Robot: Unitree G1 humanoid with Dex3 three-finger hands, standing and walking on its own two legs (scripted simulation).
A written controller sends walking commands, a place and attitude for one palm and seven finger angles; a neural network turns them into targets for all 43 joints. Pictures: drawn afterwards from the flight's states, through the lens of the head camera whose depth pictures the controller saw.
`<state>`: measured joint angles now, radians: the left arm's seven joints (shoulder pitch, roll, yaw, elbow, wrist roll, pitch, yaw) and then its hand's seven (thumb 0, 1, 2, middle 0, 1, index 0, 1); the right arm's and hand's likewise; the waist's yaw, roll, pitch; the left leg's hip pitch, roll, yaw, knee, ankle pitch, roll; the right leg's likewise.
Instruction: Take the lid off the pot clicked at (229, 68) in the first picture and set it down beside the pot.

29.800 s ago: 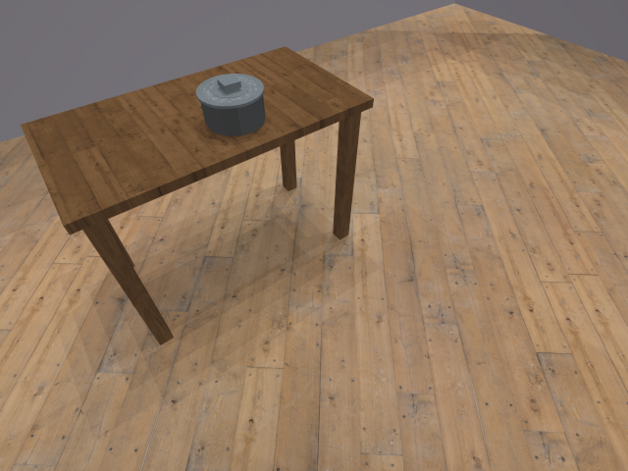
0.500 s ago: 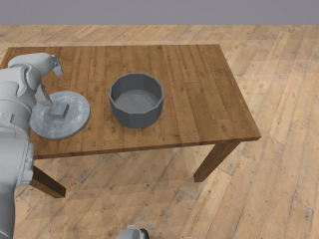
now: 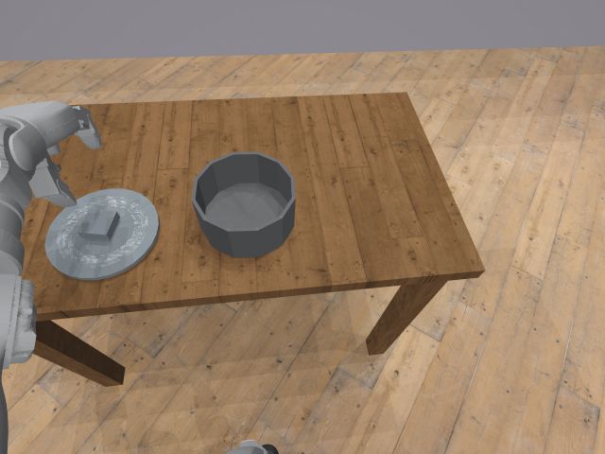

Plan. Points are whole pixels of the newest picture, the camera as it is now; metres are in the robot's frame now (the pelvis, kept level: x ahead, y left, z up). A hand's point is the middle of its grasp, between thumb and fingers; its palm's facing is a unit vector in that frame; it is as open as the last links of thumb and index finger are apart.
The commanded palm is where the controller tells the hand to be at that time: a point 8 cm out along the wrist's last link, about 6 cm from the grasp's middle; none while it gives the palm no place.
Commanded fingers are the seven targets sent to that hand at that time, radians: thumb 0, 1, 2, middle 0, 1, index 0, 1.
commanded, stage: draw the hand back to the body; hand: left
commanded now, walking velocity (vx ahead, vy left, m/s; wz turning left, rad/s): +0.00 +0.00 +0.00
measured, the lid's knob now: (99, 224) +0.49 +0.33 -0.07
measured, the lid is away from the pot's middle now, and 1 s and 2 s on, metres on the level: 0.25 0.25 0.25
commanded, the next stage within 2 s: none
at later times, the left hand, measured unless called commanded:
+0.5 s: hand (61, 192) +0.41 +0.27 +0.12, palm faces -0.03 -0.65 -0.76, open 11.0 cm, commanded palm +0.38 +0.30 +0.17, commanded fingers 0.00 -0.04 0.70 -0.37 -0.82 -0.37 -0.82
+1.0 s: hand (49, 202) +0.36 +0.25 +0.16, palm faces +0.43 -0.85 -0.30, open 9.5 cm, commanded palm +0.30 +0.28 +0.18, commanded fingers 0.00 0.55 0.82 -0.26 -0.50 -0.26 -0.50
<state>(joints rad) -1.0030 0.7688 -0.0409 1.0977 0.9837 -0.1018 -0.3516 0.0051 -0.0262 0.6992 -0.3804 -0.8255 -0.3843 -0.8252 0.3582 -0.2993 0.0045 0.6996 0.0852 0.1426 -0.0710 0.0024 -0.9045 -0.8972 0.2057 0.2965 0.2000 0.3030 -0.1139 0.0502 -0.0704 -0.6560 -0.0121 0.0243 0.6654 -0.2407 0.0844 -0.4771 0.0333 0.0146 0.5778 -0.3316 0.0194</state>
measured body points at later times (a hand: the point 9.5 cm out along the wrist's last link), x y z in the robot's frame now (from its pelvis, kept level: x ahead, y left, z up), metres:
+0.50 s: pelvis +0.00 -0.01 +0.01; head +0.05 -0.01 +0.46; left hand +0.40 +0.30 +0.16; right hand +0.14 -0.26 -0.10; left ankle +0.04 +0.06 -0.72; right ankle -0.04 -0.15 -0.72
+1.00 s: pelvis +0.03 -0.04 +0.02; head +0.03 -0.05 +0.47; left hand +0.33 +0.29 +0.18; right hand +0.16 -0.30 -0.09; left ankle +0.04 +0.06 -0.72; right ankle -0.04 -0.15 -0.72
